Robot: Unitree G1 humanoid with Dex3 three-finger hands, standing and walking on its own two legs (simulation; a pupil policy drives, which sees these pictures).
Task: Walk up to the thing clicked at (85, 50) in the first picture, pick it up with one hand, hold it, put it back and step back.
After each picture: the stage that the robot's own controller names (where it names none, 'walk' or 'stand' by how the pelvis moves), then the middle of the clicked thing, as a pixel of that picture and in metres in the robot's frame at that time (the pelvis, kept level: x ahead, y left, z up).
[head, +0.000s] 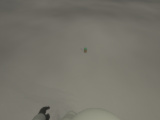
stand; (85, 50) +1.44 +0.13 -0.72
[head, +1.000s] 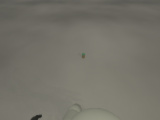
walk; (83, 55) +1.31 +0.25 -0.72
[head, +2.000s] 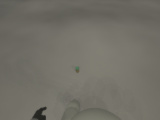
walk; (77, 69) +0.82 +0.27 -0.72
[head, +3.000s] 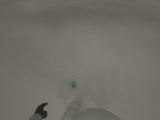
walk; (73, 84) +0.50 +0.25 -0.71
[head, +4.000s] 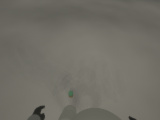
stand; (70, 94) +0.36 +0.18 -0.70
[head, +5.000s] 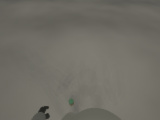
stand; (71, 102) +0.31 +0.19 -0.72
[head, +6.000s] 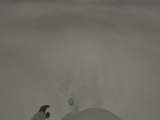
stand; (70, 102) +0.32 +0.20 -0.73
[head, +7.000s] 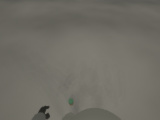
stand; (71, 101) +0.31 +0.20 -0.73
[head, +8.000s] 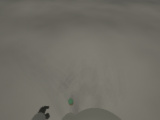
stand; (70, 102) +0.30 +0.20 -0.73
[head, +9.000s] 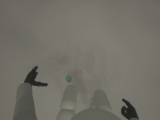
go down; (68, 79) +0.35 +0.19 -0.55
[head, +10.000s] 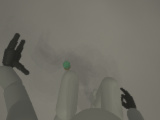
go down; (66, 66) +0.39 +0.22 -0.33
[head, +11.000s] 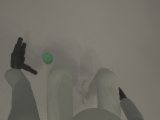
close in; (47, 59) +0.38 +0.25 -0.24
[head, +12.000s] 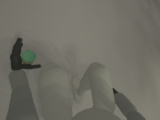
close; (28, 58) +0.38 +0.27 -0.22
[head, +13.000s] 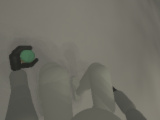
close; (27, 57) +0.37 +0.27 -0.22
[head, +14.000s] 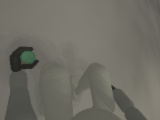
lift; (27, 58) +0.36 +0.27 -0.23
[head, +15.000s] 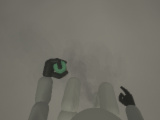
lift; (61, 69) +0.31 +0.20 -0.01
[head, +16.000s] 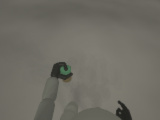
hold; (66, 74) +0.31 +0.17 +0.01
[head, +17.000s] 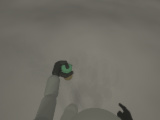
hold; (67, 72) +0.33 +0.17 +0.01
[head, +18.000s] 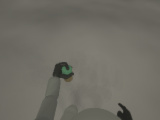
hold; (67, 73) +0.33 +0.17 +0.00
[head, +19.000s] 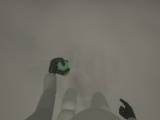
crouch; (63, 68) +0.36 +0.19 -0.05
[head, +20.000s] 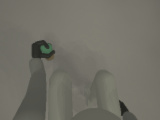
lower; (48, 52) +0.44 +0.25 -0.13
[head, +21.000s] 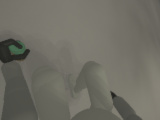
lower; (18, 51) +0.41 +0.28 -0.23
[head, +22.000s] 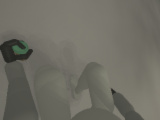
lower; (21, 51) +0.41 +0.29 -0.22
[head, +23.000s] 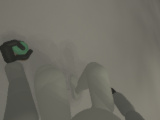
lower; (21, 52) +0.41 +0.29 -0.22
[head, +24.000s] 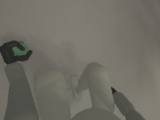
lower; (21, 52) +0.40 +0.29 -0.22
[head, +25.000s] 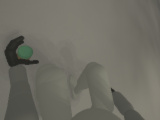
open; (24, 54) +0.39 +0.27 -0.23
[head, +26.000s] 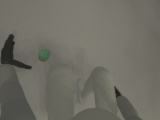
stand; (43, 55) +0.39 +0.25 -0.24
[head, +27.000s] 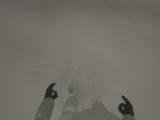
stand; (70, 89) +0.35 +0.17 -0.61
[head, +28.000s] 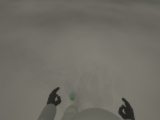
stand; (72, 97) +0.36 +0.18 -0.66
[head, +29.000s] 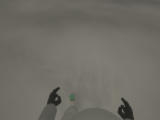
stand; (72, 97) +0.35 +0.17 -0.67
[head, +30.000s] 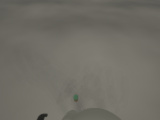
stand; (75, 98) +0.38 +0.16 -0.72
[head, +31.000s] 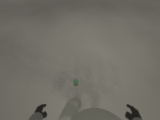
walk; (75, 82) +0.45 +0.17 -0.69
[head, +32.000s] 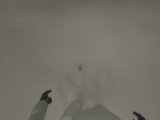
walk; (80, 67) +0.70 +0.18 -0.70
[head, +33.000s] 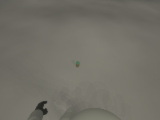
stand; (77, 64) +0.93 +0.21 -0.71
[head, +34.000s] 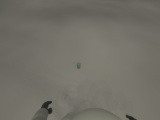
stand; (78, 65) +0.92 +0.20 -0.72
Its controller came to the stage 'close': yes
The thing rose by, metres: 0.71
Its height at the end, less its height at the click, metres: +0.00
